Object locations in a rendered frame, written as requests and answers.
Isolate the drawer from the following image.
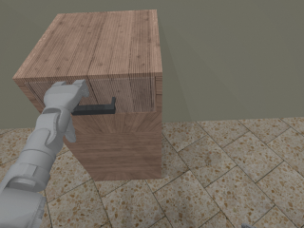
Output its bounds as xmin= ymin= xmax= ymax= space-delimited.
xmin=24 ymin=76 xmax=156 ymax=115

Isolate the robot left forearm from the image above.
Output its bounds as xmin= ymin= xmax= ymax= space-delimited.
xmin=0 ymin=104 xmax=71 ymax=195

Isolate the handle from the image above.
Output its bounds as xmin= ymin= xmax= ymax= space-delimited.
xmin=71 ymin=97 xmax=116 ymax=116

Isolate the cabinet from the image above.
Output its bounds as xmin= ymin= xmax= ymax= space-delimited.
xmin=12 ymin=9 xmax=162 ymax=181

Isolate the left robot upper arm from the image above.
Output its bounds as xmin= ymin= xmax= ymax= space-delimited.
xmin=0 ymin=187 xmax=47 ymax=228

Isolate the left robot hand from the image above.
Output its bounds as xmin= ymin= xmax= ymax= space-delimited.
xmin=44 ymin=79 xmax=89 ymax=143

